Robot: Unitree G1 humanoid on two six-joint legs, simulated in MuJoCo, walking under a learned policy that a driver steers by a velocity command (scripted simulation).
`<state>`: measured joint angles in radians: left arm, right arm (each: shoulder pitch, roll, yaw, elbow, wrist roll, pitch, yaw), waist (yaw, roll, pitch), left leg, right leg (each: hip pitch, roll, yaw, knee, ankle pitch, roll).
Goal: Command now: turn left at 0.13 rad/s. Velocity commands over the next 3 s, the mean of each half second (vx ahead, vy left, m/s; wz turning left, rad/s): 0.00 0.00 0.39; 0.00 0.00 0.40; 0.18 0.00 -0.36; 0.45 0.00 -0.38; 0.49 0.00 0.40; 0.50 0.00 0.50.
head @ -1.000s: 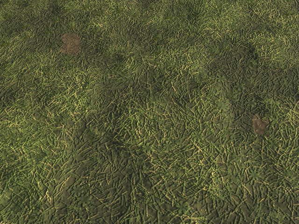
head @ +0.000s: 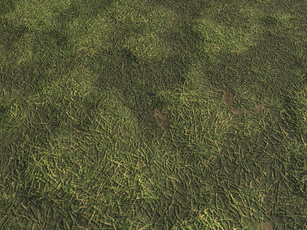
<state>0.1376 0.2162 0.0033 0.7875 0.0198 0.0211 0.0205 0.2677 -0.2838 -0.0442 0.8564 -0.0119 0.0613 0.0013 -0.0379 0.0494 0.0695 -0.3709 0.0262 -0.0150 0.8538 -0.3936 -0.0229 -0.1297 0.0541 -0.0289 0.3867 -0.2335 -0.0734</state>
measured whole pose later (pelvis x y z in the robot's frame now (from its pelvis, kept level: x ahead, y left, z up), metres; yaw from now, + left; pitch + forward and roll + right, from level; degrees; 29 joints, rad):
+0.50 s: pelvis -0.02 +0.04 +0.00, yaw +16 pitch +0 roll -2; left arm 0.15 0.31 0.05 0.82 0.02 0.06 0.02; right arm 0.23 -0.28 -0.06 0.79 0.00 0.04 0.00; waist 0.00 -0.04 0.08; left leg -0.18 -0.08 -0.06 0.41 -0.22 0.09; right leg -0.46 0.00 0.02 1.05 -0.39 0.04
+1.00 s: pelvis +0.01 +0.00 +0.00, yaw +28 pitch +0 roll +1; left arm 0.19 0.25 0.00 0.78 0.02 0.01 0.03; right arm 0.19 -0.31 -0.06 0.81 -0.02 0.06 -0.01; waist 0.00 0.05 0.06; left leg -0.30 -0.12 -0.17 0.77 -0.45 -0.01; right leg -0.20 0.04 0.04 0.43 -0.22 -0.05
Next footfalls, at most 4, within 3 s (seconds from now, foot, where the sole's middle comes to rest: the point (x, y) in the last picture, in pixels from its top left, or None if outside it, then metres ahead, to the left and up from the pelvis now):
0.30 left None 0.00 0.11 -0.78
0.86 right None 0.09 -0.06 -0.78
1.28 left None -0.02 0.10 -0.78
1.76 right None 0.33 -0.04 -0.78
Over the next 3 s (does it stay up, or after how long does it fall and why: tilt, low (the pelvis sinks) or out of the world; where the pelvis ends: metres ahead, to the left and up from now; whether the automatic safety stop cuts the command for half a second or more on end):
stays up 0.86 0.10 0.00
